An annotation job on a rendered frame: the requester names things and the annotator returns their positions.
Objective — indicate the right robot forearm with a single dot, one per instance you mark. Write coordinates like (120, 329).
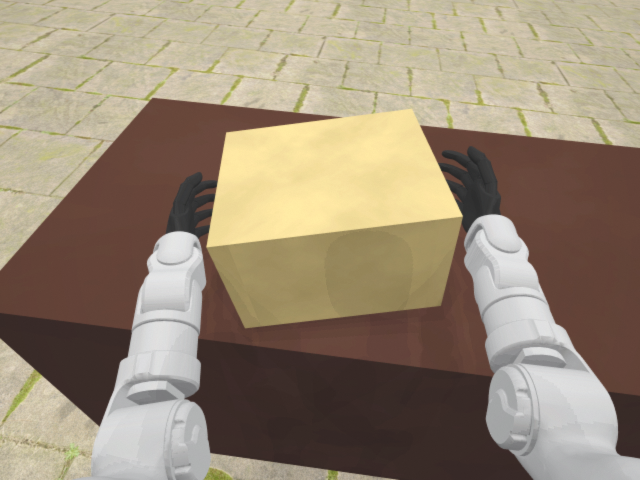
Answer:
(519, 325)

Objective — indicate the pedestal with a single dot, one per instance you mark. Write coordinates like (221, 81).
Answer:
(400, 395)

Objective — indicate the left robot forearm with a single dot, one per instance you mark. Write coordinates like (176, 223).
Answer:
(162, 362)

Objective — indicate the robot left upper arm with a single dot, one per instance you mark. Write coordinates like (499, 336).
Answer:
(159, 441)

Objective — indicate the robot left hand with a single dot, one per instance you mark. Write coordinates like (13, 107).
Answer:
(183, 216)

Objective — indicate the carton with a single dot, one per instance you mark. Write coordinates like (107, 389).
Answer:
(332, 218)

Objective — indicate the robot right upper arm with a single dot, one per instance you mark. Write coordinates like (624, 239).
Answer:
(559, 423)

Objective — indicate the robot right hand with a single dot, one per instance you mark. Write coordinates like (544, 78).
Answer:
(479, 196)

